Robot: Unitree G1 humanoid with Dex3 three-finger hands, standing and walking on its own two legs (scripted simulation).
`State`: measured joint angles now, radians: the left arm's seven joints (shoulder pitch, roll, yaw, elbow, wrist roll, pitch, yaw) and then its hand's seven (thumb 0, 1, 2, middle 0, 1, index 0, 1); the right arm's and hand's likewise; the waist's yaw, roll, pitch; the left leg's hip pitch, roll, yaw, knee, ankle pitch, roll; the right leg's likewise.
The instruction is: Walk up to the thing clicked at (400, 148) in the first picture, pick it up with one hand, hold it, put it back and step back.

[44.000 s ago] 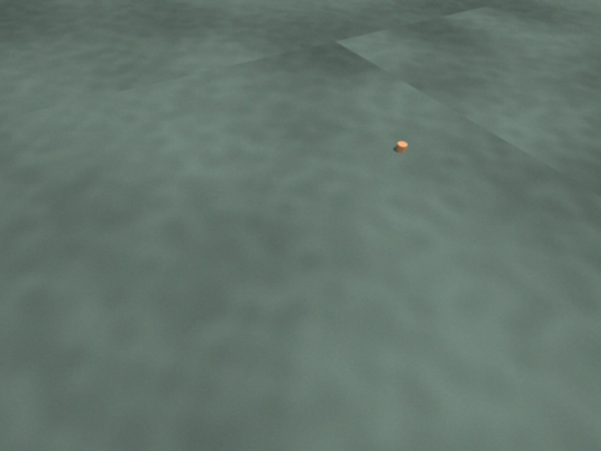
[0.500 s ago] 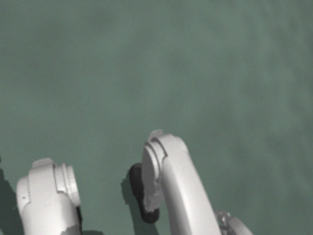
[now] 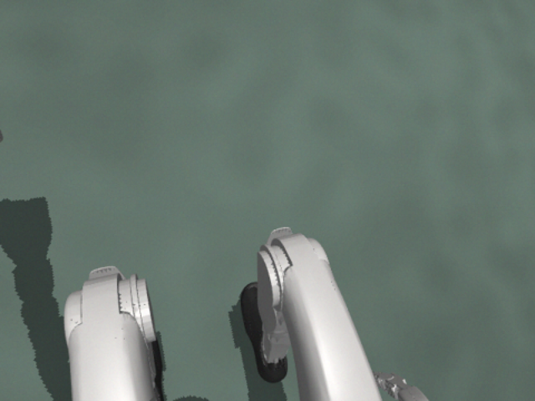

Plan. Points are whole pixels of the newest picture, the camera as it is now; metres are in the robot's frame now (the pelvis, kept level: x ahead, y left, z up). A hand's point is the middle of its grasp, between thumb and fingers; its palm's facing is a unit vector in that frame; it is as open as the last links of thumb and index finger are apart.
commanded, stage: lift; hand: left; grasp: from above
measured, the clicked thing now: out of the picture +0.50 +0.33 -0.18
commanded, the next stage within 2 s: hold in 1.48 s
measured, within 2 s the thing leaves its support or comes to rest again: neither
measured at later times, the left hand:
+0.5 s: hand out of the picture +0.41 +0.32 +0.02, palm faces -0.43 -0.11 -0.90, open 7.0 cm
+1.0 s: hand out of the picture +0.35 +0.28 +0.21, palm faces -0.43 -0.13 -0.89, open 7.0 cm
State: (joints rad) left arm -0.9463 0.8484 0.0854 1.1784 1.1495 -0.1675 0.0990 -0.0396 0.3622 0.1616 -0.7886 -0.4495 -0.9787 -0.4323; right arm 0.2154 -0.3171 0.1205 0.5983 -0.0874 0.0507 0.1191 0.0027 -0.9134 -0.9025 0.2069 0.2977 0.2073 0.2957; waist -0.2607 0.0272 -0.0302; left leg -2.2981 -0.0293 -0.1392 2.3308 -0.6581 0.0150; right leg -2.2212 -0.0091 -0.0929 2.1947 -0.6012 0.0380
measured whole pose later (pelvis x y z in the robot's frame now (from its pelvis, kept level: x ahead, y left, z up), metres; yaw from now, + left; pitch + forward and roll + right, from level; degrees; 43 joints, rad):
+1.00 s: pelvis +0.03 -0.01 +0.28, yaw +6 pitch +19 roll -3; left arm -0.36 0.50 -0.10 0.76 0.99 -0.03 0.07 -0.01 0.37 0.23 -0.72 -0.50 -0.93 -0.50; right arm 0.22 -0.24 -0.01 0.69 0.05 0.00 -0.05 0.01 -0.91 -0.90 0.21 0.30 0.21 0.30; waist -0.09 0.04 -0.16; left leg -1.17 0.02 -0.04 1.36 -0.53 0.00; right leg -1.16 0.01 -0.02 1.30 -0.47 0.02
